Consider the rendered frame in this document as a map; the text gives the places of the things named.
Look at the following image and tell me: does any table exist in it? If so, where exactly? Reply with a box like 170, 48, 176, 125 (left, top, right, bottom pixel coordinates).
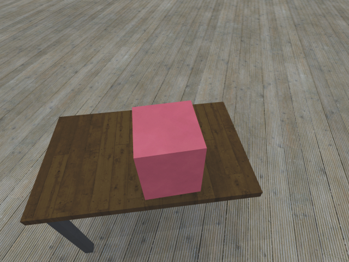
20, 102, 263, 253

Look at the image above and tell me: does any carton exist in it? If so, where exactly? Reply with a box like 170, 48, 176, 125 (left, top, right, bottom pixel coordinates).
132, 100, 207, 200

